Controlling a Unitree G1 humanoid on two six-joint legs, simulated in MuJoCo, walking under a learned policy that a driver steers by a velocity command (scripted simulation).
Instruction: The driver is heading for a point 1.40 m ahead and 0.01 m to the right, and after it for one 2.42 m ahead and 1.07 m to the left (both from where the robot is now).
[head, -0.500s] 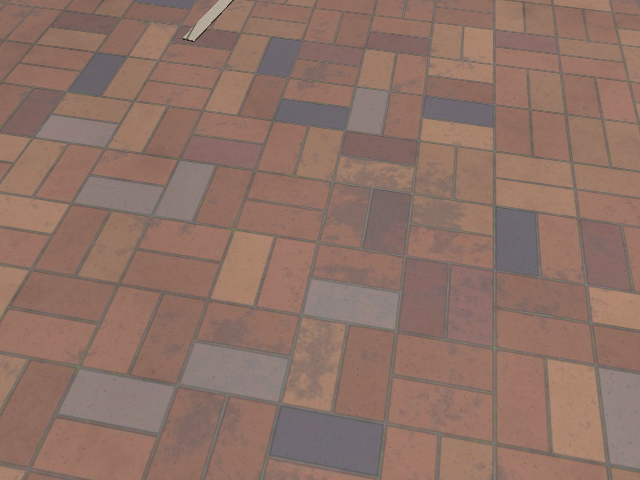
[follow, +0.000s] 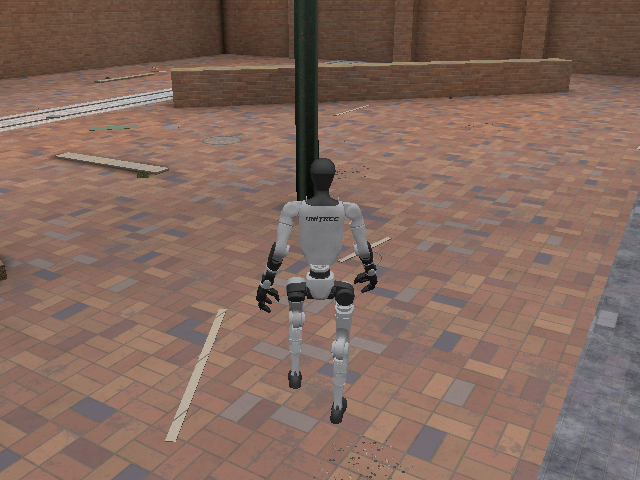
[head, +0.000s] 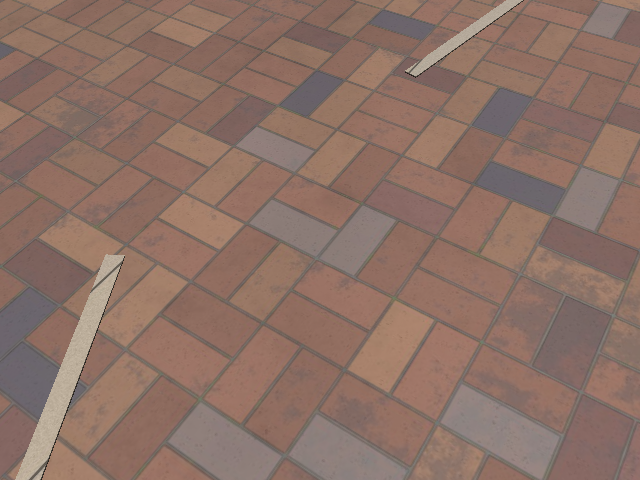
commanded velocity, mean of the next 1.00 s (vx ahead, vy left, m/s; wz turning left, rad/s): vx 0.50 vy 0.00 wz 0.00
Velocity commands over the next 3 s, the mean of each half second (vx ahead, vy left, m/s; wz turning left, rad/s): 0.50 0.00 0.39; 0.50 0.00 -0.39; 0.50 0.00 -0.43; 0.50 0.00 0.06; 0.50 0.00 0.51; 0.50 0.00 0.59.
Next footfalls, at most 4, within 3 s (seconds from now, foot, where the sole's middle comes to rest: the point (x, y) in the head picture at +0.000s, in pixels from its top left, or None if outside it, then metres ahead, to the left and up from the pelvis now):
0.16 left None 0.24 0.11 -0.78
0.74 right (357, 435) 0.58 0.01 -0.78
1.24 left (301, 308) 0.89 0.16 -0.78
1.74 right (411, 255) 1.07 -0.12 -0.78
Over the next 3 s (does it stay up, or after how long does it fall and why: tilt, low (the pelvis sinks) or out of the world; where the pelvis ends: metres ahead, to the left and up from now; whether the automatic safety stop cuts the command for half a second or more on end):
stays up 1.62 -0.07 0.00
